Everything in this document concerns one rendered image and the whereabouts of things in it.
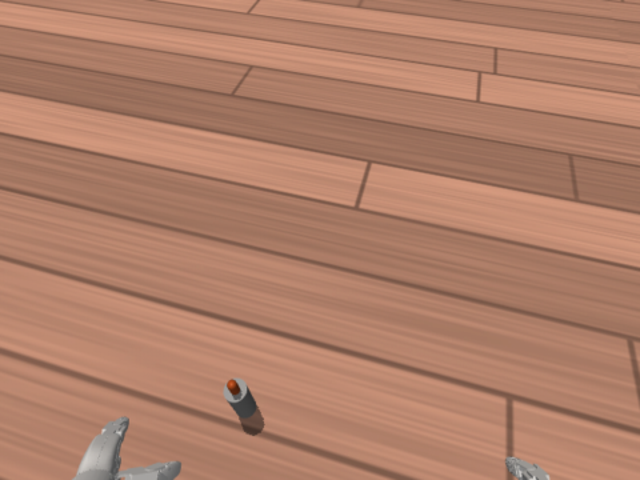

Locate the left robot hand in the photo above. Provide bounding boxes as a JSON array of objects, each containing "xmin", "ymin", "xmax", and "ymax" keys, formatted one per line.
[{"xmin": 76, "ymin": 417, "xmax": 181, "ymax": 480}]

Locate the bottle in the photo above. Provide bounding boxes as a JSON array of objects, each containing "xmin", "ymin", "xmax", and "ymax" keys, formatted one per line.
[{"xmin": 223, "ymin": 378, "xmax": 256, "ymax": 418}]

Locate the right robot hand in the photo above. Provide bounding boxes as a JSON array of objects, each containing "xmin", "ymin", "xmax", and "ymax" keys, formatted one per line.
[{"xmin": 506, "ymin": 457, "xmax": 550, "ymax": 480}]

